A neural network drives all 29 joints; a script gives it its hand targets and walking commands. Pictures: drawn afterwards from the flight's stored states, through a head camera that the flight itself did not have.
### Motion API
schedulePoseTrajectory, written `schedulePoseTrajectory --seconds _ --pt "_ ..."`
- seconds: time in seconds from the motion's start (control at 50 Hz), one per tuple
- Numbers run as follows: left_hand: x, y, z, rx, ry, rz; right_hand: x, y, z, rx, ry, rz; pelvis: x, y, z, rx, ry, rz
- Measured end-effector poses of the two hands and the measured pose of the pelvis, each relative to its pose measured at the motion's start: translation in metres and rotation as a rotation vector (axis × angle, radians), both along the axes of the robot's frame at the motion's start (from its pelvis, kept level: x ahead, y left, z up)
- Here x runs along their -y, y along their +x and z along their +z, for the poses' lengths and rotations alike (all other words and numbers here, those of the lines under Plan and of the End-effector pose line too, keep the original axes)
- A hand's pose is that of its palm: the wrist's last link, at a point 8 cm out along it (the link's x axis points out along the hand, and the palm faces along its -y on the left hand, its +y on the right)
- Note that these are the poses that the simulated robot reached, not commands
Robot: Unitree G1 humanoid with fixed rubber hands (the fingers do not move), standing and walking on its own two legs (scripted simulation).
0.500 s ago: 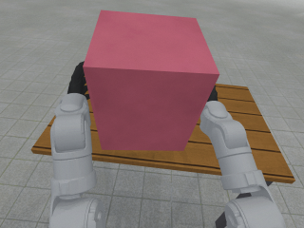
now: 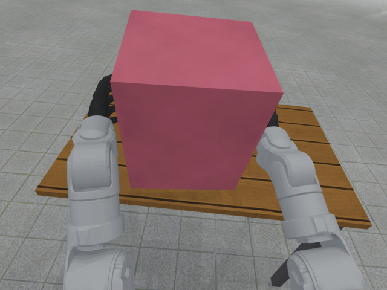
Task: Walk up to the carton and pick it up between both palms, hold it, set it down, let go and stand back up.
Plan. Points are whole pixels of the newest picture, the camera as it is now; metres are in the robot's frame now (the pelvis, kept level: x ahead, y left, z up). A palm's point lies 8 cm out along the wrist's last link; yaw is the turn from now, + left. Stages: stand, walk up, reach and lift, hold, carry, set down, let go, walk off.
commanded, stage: hold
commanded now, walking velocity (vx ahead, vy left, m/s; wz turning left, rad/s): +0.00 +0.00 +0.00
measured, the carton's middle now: (188, 109) +0.39 +0.01 +0.22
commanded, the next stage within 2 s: none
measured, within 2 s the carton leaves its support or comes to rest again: neither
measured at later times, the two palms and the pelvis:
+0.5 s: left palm (100, 119) +0.34 +0.16 +0.23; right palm (268, 127) +0.35 -0.14 +0.20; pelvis +0.00 +0.00 +0.00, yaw +0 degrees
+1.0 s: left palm (100, 121) +0.35 +0.16 +0.22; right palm (265, 126) +0.36 -0.14 +0.20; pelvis +0.01 -0.01 +0.00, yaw +0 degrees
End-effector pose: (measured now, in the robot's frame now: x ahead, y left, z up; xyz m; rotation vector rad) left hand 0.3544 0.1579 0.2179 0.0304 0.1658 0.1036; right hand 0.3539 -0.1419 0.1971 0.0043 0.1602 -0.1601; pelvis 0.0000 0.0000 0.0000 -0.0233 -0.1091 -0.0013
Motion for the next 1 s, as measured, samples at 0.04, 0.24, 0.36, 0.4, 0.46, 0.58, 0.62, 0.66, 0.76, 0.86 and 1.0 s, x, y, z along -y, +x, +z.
schedulePoseTrajectory --seconds 0.04,0.24,0.36,0.4,0.46,0.58,0.62,0.66,0.76,0.86,1.0 --pt "-0.0005 -0.0005 -0.0003 0.001 0.000 0.001 -0.0005 0.0000 -0.0002 0.001 0.000 0.002 -0.0001 0.0001 0.0000 -0.001 0.000 0.001" --pt "-0.0010 -0.0013 -0.0002 0.002 0.002 0.002 -0.0009 -0.0003 0.0001 0.002 0.000 0.003 0.0003 -0.0003 -0.0001 -0.002 -0.001 0.003" --pt "0.0001 -0.0013 0.0002 0.004 0.001 0.001 0.0001 -0.0007 0.0007 0.002 -0.001 0.001 0.0007 -0.0006 -0.0001 -0.003 -0.001 0.002" --pt "0.0004 -0.0039 0.0021 0.016 0.005 0.003 0.0005 -0.0020 0.0024 0.014 0.002 0.004 0.0006 -0.0002 0.0000 -0.007 -0.001 0.000" --pt "0.0011 -0.0077 0.0059 0.035 0.014 0.008 0.0012 -0.0038 0.0055 0.034 0.010 0.009 0.0002 0.0002 0.0001 -0.008 -0.002 0.001" --pt "0.0019 -0.0079 0.0086 0.024 0.016 0.020 0.0017 -0.0014 0.0053 0.024 0.025 0.017 0.0009 -0.0008 -0.0002 0.007 0.000 0.007" --pt "0.0019 -0.0056 0.0070 0.009 0.015 0.024 0.0015 0.0016 0.0028 0.010 0.026 0.021 0.0019 -0.0009 -0.0003 0.003 0.001 0.008" --pt "0.0019 -0.0037 0.0060 0.003 0.017 0.025 0.0015 0.0037 0.0013 0.004 0.025 0.023 0.0033 -0.0004 -0.0004 -0.002 0.001 0.009" --pt "0.0026 -0.0017 0.0054 0.016 0.008 0.021 0.0024 0.0049 0.0020 0.019 0.022 0.017 0.0065 0.0027 0.0000 -0.008 0.001 0.011" --pt "0.0027 -0.0009 0.0014 0.014 -0.009 0.010 0.0029 0.0037 0.0023 0.018 0.013 0.006 0.0083 0.0062 0.0007 -0.008 0.003 0.012" --pt "-0.0010 -0.0055 0.0012 0.026 -0.005 0.018 -0.0006 0.0028 0.0051 0.028 0.008 0.018 0.0086 0.0088 0.0006 -0.007 0.004 0.008"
